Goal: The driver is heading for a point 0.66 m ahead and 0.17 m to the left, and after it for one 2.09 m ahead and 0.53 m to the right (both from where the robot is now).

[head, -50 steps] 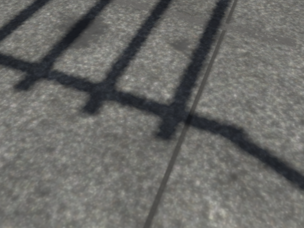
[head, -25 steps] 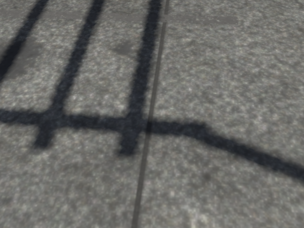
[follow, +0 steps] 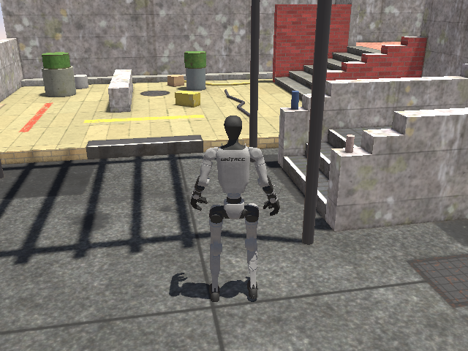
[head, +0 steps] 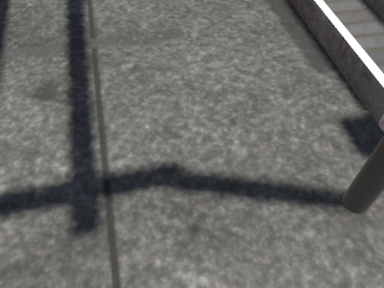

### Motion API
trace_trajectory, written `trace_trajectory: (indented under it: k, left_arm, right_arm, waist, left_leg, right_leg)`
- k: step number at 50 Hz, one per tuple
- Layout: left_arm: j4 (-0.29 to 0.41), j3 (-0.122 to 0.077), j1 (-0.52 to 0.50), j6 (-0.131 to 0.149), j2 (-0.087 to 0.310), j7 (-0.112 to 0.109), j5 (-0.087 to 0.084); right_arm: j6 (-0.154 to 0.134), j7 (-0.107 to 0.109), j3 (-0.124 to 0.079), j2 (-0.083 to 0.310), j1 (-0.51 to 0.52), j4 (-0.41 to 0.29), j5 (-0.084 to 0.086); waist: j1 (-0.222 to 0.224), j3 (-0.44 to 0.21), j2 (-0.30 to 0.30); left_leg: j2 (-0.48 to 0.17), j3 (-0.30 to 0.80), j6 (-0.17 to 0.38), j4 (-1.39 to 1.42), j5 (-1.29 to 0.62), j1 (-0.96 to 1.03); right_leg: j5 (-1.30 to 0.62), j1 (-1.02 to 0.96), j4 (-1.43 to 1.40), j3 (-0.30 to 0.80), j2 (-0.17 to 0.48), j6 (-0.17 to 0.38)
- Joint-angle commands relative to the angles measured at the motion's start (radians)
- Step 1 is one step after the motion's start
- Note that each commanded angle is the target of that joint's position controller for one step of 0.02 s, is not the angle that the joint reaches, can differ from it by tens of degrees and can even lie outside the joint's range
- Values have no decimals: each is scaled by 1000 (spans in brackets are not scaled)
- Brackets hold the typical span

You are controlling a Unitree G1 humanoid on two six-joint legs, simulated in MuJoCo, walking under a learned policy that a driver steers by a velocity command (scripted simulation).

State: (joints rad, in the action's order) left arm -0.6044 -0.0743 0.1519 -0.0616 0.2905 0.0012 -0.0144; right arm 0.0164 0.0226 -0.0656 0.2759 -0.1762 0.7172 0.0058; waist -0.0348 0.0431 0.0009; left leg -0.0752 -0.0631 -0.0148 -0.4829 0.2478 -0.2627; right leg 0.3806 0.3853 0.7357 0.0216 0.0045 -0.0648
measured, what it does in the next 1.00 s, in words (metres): steps on the spot, turning left: right foot, then left foot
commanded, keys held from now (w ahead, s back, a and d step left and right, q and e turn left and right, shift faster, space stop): no key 0.08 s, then q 0.72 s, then w+q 0.18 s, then w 0.02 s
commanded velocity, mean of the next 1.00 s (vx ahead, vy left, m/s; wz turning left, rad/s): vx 0.04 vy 0.00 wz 0.34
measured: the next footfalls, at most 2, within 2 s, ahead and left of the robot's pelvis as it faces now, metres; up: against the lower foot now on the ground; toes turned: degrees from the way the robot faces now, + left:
right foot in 0.04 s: +0.04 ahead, -0.13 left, +0.00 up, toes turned +0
left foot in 0.46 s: +0.00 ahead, +0.10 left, +0.00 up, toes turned +10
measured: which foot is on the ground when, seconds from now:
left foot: down 0.00-0.06, up 0.08-0.44, down 0.46-0.98, up 1.00-1.00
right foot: up 0.00-0.02, down 0.04-0.48, up 0.50-0.96, down 0.98-1.00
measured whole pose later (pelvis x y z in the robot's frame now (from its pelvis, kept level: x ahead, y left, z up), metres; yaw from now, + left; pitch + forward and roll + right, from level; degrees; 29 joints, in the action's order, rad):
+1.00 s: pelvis +0.01 +0.00 -0.01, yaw +26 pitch +2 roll -1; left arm -0.74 -0.09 0.14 0.06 0.30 0.00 -0.02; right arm 0.03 0.02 -0.06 0.32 -0.23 0.63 0.02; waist -0.01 0.00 -0.01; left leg 0.12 0.23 0.06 -0.59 0.35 -0.28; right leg 0.25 0.24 0.47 0.06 -0.04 -0.01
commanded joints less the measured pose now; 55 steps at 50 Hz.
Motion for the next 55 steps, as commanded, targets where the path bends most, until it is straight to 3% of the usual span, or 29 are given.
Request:
trace_trajectory:
  k: [1, 2, 3, 4, 5, 6, 8, 10, 13, 18, 22, 23, 24, 25, 26, 27, 28, 29, 30, 33, 40, 45, 48, 49, 50, 51, 52, 53, 55]
  left_arm:
    - [47, -21, 46, 17, 70, 4, 4]
    - [51, -23, 52, 18, 95, 0, 9]
    - [65, -32, 78, 17, 164, -14, 18]
    - [60, -21, 30, 26, 158, -9, 48]
    - [63, -3, 8, 44, 85, -3, 55]
    - [40, 11, -11, 59, 49, -2, 61]
    - [22, 5, -57, 74, 72, -4, 45]
    - [6, 3, -76, 75, 80, -11, 45]
    - [-11, -14, -63, 57, 113, -25, 33]
    - [-29, -27, -78, 36, 122, -37, 24]
    - [-41, -35, -123, 24, 133, -45, -1]
    - [-60, -34, -90, 23, 117, -45, -10]
    - [-55, -26, -59, 25, 71, -43, 18]
    - [9, -16, -180, 34, 55, -48, 34]
    - [7, -27, -198, 39, 89, -51, 26]
    - [-10, -35, -173, 38, 106, -49, 12]
    - [-36, -42, -142, 36, 112, -52, 13]
    - [-47, -47, -131, 33, 123, -56, 19]
    - [-55, -47, -116, 34, 114, -55, 20]
    - [-62, -44, -92, 41, 97, -50, 10]
    - [-55, -36, -121, 65, 93, -41, 8]
    - [-46, -37, -114, 109, 111, -9, -10]
    - [-80, -44, -12, 144, 105, 4, -18]
    - [-97, -55, 53, 149, 133, 0, -12]
    - [-114, -58, 162, 150, 172, -5, 10]
    - [-134, -72, 199, 156, 254, 9, 45]
    - [-119, -60, 138, 164, 198, 11, 31]
    - [-114, -42, 106, 164, 138, 4, 12]
    - [-121, -28, 115, 160, 115, -5, 4]
  right_arm:
    - [-11, -4, -38, 169, 23, -41, 26]
    - [-20, -8, -25, 135, -29, -17, 19]
    - [-31, -18, 0, 65, -47, -32, -31]
    - [-34, -13, 9, 52, -2, -61, -32]
    - [-28, -7, -4, 114, 30, -52, -22]
    - [-23, -10, -9, 120, 19, -35, -9]
    - [-5, -3, -15, 124, -13, 2, -10]
    - [3, -5, -15, 120, -41, 15, 0]
    - [10, -3, -19, 125, -20, -2, 13]
    - [22, -9, -16, 107, -14, -30, 15]
    - [22, -30, -20, 102, -91, -22, 12]
    - [19, -29, -27, 124, -108, -21, 2]
    - [13, -15, -54, 229, -123, -37, -4]
    - [-1, -21, -66, 301, -138, -55, -26]
    - [-22, -26, -56, 270, -139, -70, -48]
    - [-35, -24, -49, 243, -92, -73, -40]
    - [-36, -17, -48, 227, -37, -82, -18]
    - [-33, -10, -38, 199, -5, -90, 2]
    - [-28, -2, -30, 184, -3, -96, 7]
    - [-20, 7, -29, 178, -31, -110, 0]
    - [3, 14, -47, 216, -32, -136, 1]
    - [3, 1, -45, 211, -26, -146, 10]
    - [3, 1, -35, 188, 11, -157, 17]
    - [-2, 3, -24, 150, 13, -164, 15]
    - [-8, 0, 5, 57, -14, -164, 2]
    - [-23, 2, -10, 105, 17, -222, 22]
    - [-34, 4, -25, 168, 17, -206, 21]
    - [-37, -1, -31, 184, 4, -181, 17]
    - [-49, -12, -28, 155, 0, -162, 7]
  waist:
    - [41, -127, -185]
    - [36, -145, -130]
    - [10, -212, 96]
    - [10, -188, 272]
    - [47, -169, 192]
    - [32, -150, 184]
    - [24, -117, 169]
    - [11, -106, 151]
    - [39, -89, 140]
    - [49, -92, 130]
    - [-5, -112, 130]
    - [-10, -99, 79]
    - [25, -104, -164]
    - [-20, -79, -331]
    - [-43, -118, -195]
    - [-9, -98, -137]
    - [17, -82, -81]
    - [27, -74, -82]
    - [35, -86, -97]
    - [30, -114, -102]
    - [1, -84, -150]
    - [-8, -67, -184]
    - [64, -65, -154]
    - [91, -91, -107]
    - [103, -166, 68]
    - [87, -60, 229]
    - [70, 23, 173]
    - [64, 56, 157]
    - [68, 56, 131]
  left_leg:
    - [-173, 146, 180, 37, -391, 98]
    - [-144, 118, 109, -2, -293, 20]
    - [-61, 31, 12, -187, 12, -121]
    - [-1, 39, -37, -231, 328, -200]
    - [-23, 84, -60, -305, 352, -181]
    - [-25, 98, -65, -325, 323, -175]
    - [-27, 107, -77, -337, 245, -161]
    - [-6, 94, -83, -364, 212, -109]
    - [10, 71, -75, -395, 238, -155]
    - [12, 42, -51, -361, 242, -160]
    - [53, -21, 10, -100, 53, -14]
    - [58, 22, 47, 29, -88, 48]
    - [-122, 309, 125, 119, -375, 179]
    - [-320, 610, 330, 164, -596, 190]
    - [-320, 599, 380, 178, -526, 194]
    - [-264, 505, 329, 165, -451, 182]
    - [-203, 437, 271, 156, -372, 175]
    - [-177, 410, 240, 155, -361, 175]
    - [-149, 383, 231, 155, -391, 158]
    - [-119, 364, 237, 153, -401, 192]
    - [-96, 458, 244, 141, -219, 156]
    - [-67, 586, 254, 192, 253, 64]
    - [-7, 594, 209, 131, 310, -34]
    - [37, 544, 162, 35, 347, -142]
    - [141, 370, 93, -275, 394, -255]
    - [203, 270, 72, -434, 397, -501]
    - [115, 279, 55, -546, 316, -563]
    - [101, 267, 42, -577, 232, -580]
    - [79, 243, 21, -590, 115, -590]
  right_leg:
    - [-209, -170, -347, -70, -44, 56]
    - [-338, -306, -405, 2, 1, 84]
    - [-666, -466, -376, 244, 210, 140]
    - [-705, -348, -361, 351, 340, 308]
    - [-615, -303, -387, 320, 312, 344]
    - [-565, -287, -391, 262, 271, 311]
    - [-556, -258, -388, 193, 233, 264]
    - [-632, -211, -374, 132, 218, 263]
    - [-610, -236, -362, 130, 251, 298]
    - [-591, -268, -356, 132, 305, 319]
    - [-529, -234, -265, 52, 280, 246]
    - [-392, -184, -183, 1, 231, 178]
    - [-134, 10, 72, -121, 123, 67]
    - [294, 236, 268, -77, -47, 12]
    - [320, 266, 426, 37, -23, 13]
    - [231, 276, 466, 61, 1, 22]
    - [140, 283, 448, 64, 15, 20]
    - [75, 286, 423, 69, 25, 12]
    - [25, 249, 435, 62, 15, 0]
    - [-43, 229, 383, 58, -6, -22]
    - [-44, 154, 83, 79, -23, -44]
    - [-3, 34, -99, 62, -44, 3]
    - [-142, -193, -353, 37, -41, 53]
    - [-162, -353, -386, 84, 32, 84]
    - [-4, -501, -436, 295, 232, 148]
    - [236, -448, -539, 642, 373, 284]
    - [344, -397, -558, 642, 386, 318]
    - [314, -388, -560, 545, 330, 289]
    - [165, -403, -565, 411, 265, 249]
